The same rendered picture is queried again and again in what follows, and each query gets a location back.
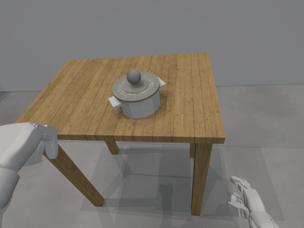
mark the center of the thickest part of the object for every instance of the right robot forearm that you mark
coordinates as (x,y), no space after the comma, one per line
(261,219)

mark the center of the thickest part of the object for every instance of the robot left hand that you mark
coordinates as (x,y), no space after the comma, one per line
(22,144)

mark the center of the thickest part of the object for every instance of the pot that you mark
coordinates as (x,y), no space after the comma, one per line
(140,109)

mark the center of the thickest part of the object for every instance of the robot right hand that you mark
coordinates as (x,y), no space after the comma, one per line
(242,206)

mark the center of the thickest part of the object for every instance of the left robot forearm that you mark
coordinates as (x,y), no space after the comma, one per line
(8,182)

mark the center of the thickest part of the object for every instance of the lid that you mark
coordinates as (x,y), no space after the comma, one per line
(133,93)

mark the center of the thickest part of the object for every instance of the knob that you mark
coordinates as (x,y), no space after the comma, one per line
(133,76)

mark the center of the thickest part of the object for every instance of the table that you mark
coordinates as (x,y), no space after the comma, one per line
(76,102)

